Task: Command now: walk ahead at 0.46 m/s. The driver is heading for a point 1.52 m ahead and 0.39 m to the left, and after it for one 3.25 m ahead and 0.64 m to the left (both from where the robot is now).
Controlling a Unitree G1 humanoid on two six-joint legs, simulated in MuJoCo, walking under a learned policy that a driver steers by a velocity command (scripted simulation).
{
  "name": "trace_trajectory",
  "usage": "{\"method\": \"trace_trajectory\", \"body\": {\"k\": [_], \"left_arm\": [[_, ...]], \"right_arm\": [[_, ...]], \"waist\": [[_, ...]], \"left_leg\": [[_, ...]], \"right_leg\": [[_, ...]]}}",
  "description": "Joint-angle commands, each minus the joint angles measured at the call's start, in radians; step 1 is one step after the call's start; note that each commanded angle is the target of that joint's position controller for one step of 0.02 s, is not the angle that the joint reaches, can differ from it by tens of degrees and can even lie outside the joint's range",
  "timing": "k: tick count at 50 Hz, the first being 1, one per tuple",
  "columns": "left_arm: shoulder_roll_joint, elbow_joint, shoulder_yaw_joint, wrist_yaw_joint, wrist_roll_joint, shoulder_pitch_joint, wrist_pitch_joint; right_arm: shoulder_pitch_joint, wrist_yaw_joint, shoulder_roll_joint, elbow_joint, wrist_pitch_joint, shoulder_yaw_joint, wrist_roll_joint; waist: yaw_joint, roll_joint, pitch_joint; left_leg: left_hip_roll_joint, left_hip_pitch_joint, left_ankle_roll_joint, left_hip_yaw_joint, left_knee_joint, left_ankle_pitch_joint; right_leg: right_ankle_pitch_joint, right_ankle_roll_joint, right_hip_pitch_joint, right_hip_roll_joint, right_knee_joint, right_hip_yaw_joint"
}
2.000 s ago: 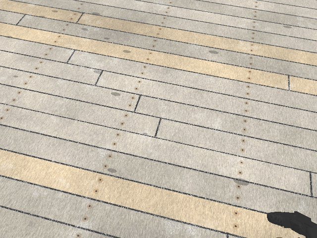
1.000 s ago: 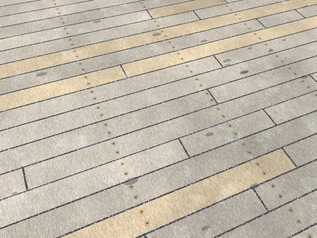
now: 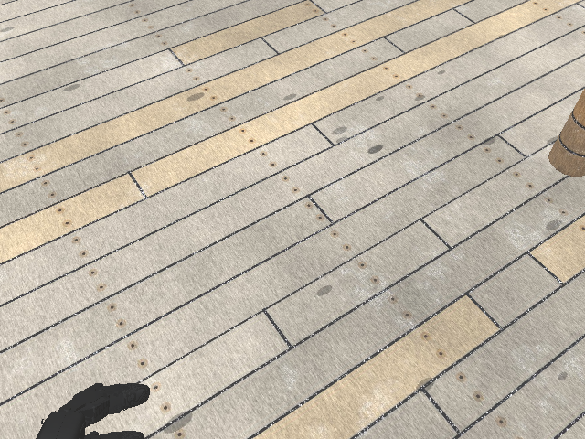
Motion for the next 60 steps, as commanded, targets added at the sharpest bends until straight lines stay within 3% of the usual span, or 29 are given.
{"method": "trace_trajectory", "body": {"k": [1,2,3,4,5,6,7,8,10,13,16,19,21,23,24,25,26,27,28,30,32,37,43,50,51,53,55,57,60], "left_arm": [[0.178,-0.004,0.073,0.015,0.0,0.198,-0.01],[0.222,0.04,0.091,0.028,0.002,0.381,-0.002],[0.326,0.064,0.107,0.027,0.023,0.448,0.0],[0.231,0.059,0.079,0.023,0.017,0.43,-0.006],[0.186,0.053,0.06,0.023,0.019,0.328,-0.011],[0.165,0.043,0.051,0.023,0.021,0.25,-0.014],[0.133,0.043,0.042,0.017,0.026,0.198,-0.017],[0.132,0.045,0.042,0.017,0.038,0.172,-0.023],[0.109,0.066,0.037,0.014,0.038,0.151,-0.039],[0.133,0.102,0.038,0.03,0.037,0.141,-0.041],[0.148,0.127,0.037,0.046,0.039,0.16,-0.022],[0.164,0.165,0.036,0.05,0.033,0.198,-0.004],[0.167,0.183,0.035,0.051,0.026,0.199,0.009],[0.149,0.194,0.027,0.055,0.012,0.181,0.022],[0.118,0.208,0.017,0.056,0.023,0.232,0.022],[0.097,0.215,0.009,0.056,0.052,0.315,0.013],[0.051,0.239,-0.003,0.063,0.047,0.381,0.018],[0.082,0.239,0.0,0.07,0.04,0.336,0.032],[0.096,0.233,0.004,0.076,0.031,0.3,0.048],[0.117,0.249,0.009,0.085,0.032,0.291,0.082],[0.129,0.261,0.012,0.089,0.032,0.273,0.094],[0.119,0.302,0.012,0.087,0.026,0.263,0.085],[0.099,0.343,0.007,0.089,0.028,0.27,0.092],[0.088,0.376,-0.003,0.091,0.031,0.289,0.077],[0.08,0.387,-0.005,0.091,0.031,0.311,0.075],[0.11,0.381,0.003,0.094,0.021,0.308,0.073],[0.15,0.374,0.017,0.097,0.015,0.341,0.058],[0.187,0.369,0.033,0.099,0.006,0.327,0.032],[0.142,0.362,0.029,0.088,-0.003,0.314,0.009]], "right_arm": [[-0.043,-0.009,-0.199,-0.05,0.006,-0.045,-0.002],[-0.039,-0.014,-0.168,-0.07,0.007,-0.031,-0.018],[0.089,-0.006,-0.009,-0.101,-0.01,0.013,-0.016],[0.034,0.001,-0.095,-0.088,-0.038,-0.005,0.007],[-0.071,0.006,-0.163,-0.124,-0.051,-0.028,0.036],[-0.117,0.002,-0.159,-0.133,-0.055,-0.026,0.029],[-0.145,-0.006,-0.144,-0.127,-0.051,-0.03,0.0],[-0.098,-0.008,-0.126,-0.121,-0.038,-0.032,-0.004],[-0.058,-0.01,-0.095,-0.101,-0.01,-0.029,-0.007],[-0.128,-0.017,-0.071,-0.134,0.009,-0.022,-0.026],[-0.225,-0.008,-0.049,-0.157,0.007,-0.008,-0.029],[-0.292,-0.002,-0.076,-0.176,0.009,-0.013,-0.022],[-0.317,0.0,-0.096,-0.188,0.008,-0.02,-0.027],[-0.282,0.001,-0.105,-0.177,0.004,-0.028,-0.036],[-0.262,-0.005,-0.145,-0.17,0.002,-0.039,-0.042],[-0.261,-0.013,-0.203,-0.179,0.005,-0.048,-0.046],[-0.268,-0.013,-0.143,-0.161,0.017,-0.033,-0.049],[-0.284,-0.006,-0.073,-0.162,0.027,-0.016,-0.038],[-0.311,0.0,-0.059,-0.157,0.032,-0.01,-0.034],[-0.383,0.011,-0.086,-0.167,0.033,-0.016,-0.028],[-0.383,0.013,-0.099,-0.153,0.023,-0.02,-0.027],[-0.365,0.002,-0.085,-0.106,0.016,-0.023,-0.021],[-0.393,-0.005,-0.074,-0.072,0.04,-0.026,-0.02],[-0.406,-0.019,-0.069,-0.032,0.058,-0.029,-0.021],[-0.391,-0.02,-0.062,-0.018,0.061,-0.028,-0.02],[-0.392,-0.023,-0.073,-0.009,0.065,-0.035,-0.013],[-0.441,-0.017,-0.067,-0.025,0.046,-0.036,-0.011],[-0.466,-0.001,-0.056,-0.039,0.015,-0.036,0.001],[-0.408,0.021,-0.038,-0.024,-0.02,-0.037,0.012]], "waist": [[0.206,0.132,-0.112],[0.281,0.075,-0.245],[0.199,-0.242,-0.411],[0.228,-0.219,-0.416],[0.204,-0.17,-0.22],[0.168,-0.083,-0.133],[0.135,-0.012,-0.079],[0.091,-0.07,-0.096],[0.06,-0.063,-0.099],[0.05,-0.055,-0.074],[0.088,-0.052,-0.092],[0.117,-0.047,-0.099],[0.117,-0.05,-0.09],[0.08,-0.036,-0.095],[0.086,0.014,-0.113],[0.141,0.106,-0.175],[0.165,0.216,-0.234],[0.14,0.181,-0.223],[0.143,0.164,-0.201],[0.155,0.125,-0.14],[0.144,0.095,-0.126],[0.125,0.035,-0.163],[0.124,0.014,-0.108],[0.119,0.018,-0.051],[0.121,0.016,-0.063],[0.12,-0.025,0.001],[0.147,-0.086,0.085],[0.142,-0.147,0.167],[0.101,-0.12,0.163]], "left_leg": [[0.191,-0.147,0.137,-0.025,0.3,0.932],[0.153,-0.351,0.104,-0.014,0.574,0.729],[-0.049,-0.711,0.038,-0.02,0.977,0.064],[-0.057,-0.811,0.054,-0.175,1.108,-0.172],[-0.008,-0.892,0.065,-0.151,1.151,-0.115],[0.043,-0.852,0.068,-0.119,1.115,-0.032],[0.076,-0.797,0.063,-0.104,1.055,0.017],[0.098,-0.714,0.05,-0.11,1.023,0.046],[0.097,-0.627,0.023,-0.096,0.966,0.058],[0.088,-0.646,-0.008,-0.075,0.785,0.149],[0.072,-0.594,-0.01,-0.058,0.558,0.323],[0.048,-0.563,-0.005,-0.063,0.442,0.381],[0.036,-0.553,0.015,-0.067,0.389,0.333],[0.018,-0.459,0.046,-0.053,0.259,0.398],[0.059,-0.361,0.069,-0.097,0.202,0.643],[0.16,-0.221,0.117,-0.182,0.271,0.935],[0.223,-0.169,0.223,-0.271,0.282,0.914],[0.22,-0.201,0.244,-0.303,0.252,0.784],[0.197,-0.233,0.225,-0.295,0.236,0.651],[0.133,-0.337,0.163,-0.237,0.228,0.463],[0.09,-0.363,0.127,-0.182,0.25,0.497],[0.056,-0.281,0.136,-0.127,0.321,0.689],[0.039,-0.308,0.131,-0.11,0.308,0.554],[0.018,-0.311,0.105,-0.097,0.285,0.41],[0.006,-0.303,0.101,-0.087,0.282,0.288],[-0.042,-0.378,0.09,-0.045,0.316,-0.048],[-0.08,-0.519,0.069,0.009,0.417,-0.096],[-0.036,-0.66,0.076,0.013,0.552,0.02],[-0.009,-0.624,0.103,0.027,0.439,0.005]], "right_leg": [[-0.025,-0.072,0.372,0.069,-0.013,-0.051],[-0.066,-0.116,0.681,-0.047,0.031,0.079],[-0.388,-0.28,0.983,-0.32,-0.102,0.612],[-0.534,-0.277,0.932,-0.346,-0.274,0.82],[-0.402,-0.227,0.781,-0.325,-0.285,0.653],[-0.143,-0.207,0.63,-0.29,-0.277,0.495],[0.117,-0.177,0.508,-0.229,-0.274,0.355],[0.27,-0.188,0.43,-0.218,-0.284,0.277],[0.457,-0.204,0.342,-0.188,-0.308,0.181],[0.553,-0.208,0.304,-0.167,-0.324,0.094],[0.506,-0.183,0.322,-0.134,-0.319,0.04],[0.421,-0.177,0.378,-0.157,-0.3,0.066],[0.368,-0.168,0.41,-0.174,-0.255,0.095],[0.264,-0.125,0.409,-0.148,-0.167,0.103],[0.186,-0.075,0.389,-0.093,-0.106,0.088],[-0.027,-0.026,0.321,-0.021,-0.031,0.055],[-0.262,0.022,0.272,0.019,0.005,0.033],[-0.336,0.04,0.271,0.017,0.006,0.047],[-0.319,0.04,0.266,0.011,-0.018,0.054],[-0.235,0.033,0.31,0.001,-0.094,0.058],[-0.178,0.025,0.35,-0.004,-0.112,0.059],[-0.024,0.026,0.37,-0.017,-0.105,0.06],[-0.087,0.024,0.349,-0.013,-0.119,0.051],[-0.187,0.019,0.295,-0.016,-0.15,0.052],[-0.292,0.012,0.293,-0.014,-0.168,0.05],[-0.544,-0.035,0.246,-0.036,-0.205,0.094],[-0.705,-0.105,0.257,-0.133,-0.293,0.237],[-0.673,-0.169,0.31,-0.281,-0.367,0.383],[-0.404,-0.142,0.374,-0.264,-0.284,0.3]]}}
Keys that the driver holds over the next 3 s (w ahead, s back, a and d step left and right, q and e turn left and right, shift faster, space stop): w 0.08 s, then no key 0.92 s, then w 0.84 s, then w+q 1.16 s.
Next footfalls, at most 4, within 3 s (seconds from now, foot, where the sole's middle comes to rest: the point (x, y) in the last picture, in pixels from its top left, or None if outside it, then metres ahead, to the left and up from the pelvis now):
0.04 right None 0.21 -0.13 -0.76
0.48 left None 0.36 0.10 -0.76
1.76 right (330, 333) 0.69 -0.15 -0.76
2.34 left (227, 242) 0.98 0.09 -0.76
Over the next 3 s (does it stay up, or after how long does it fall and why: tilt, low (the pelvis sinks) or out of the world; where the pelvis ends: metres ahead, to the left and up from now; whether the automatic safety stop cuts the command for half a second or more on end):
stays up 1.20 0.04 0.01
